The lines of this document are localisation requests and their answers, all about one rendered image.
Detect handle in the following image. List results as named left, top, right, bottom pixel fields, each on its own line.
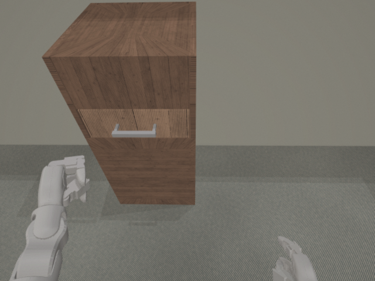
left=112, top=124, right=156, bottom=138

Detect cabinet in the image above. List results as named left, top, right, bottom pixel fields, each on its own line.
left=42, top=2, right=196, bottom=205

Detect drawer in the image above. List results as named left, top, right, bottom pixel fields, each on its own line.
left=78, top=109, right=190, bottom=138

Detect robot left forearm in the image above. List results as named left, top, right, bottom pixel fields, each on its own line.
left=9, top=204, right=69, bottom=281

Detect right robot hand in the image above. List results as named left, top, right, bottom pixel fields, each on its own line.
left=272, top=236, right=318, bottom=281

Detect left robot hand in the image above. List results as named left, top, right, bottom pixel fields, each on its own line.
left=38, top=155, right=90, bottom=208

